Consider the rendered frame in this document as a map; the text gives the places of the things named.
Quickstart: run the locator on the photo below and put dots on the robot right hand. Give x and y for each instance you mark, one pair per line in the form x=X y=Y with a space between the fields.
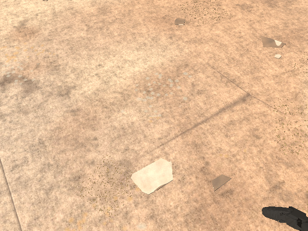
x=291 y=216

